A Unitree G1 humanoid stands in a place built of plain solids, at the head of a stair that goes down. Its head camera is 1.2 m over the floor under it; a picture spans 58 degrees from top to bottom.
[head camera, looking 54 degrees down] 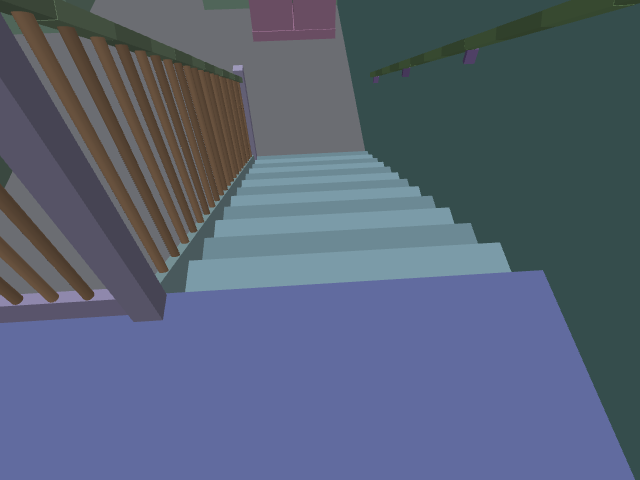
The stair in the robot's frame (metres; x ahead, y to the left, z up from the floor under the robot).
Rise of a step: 0.17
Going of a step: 0.23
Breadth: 1.20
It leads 4 degrees to the left of straight ahead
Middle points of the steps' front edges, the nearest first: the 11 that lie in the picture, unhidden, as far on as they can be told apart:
0.71 -0.12 0.00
0.94 -0.10 -0.17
1.17 -0.09 -0.34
1.41 -0.07 -0.51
1.64 -0.05 -0.68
1.87 -0.04 -0.85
2.11 -0.02 -1.02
2.34 0.00 -1.19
2.57 0.01 -1.36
2.81 0.03 -1.53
3.04 0.05 -1.70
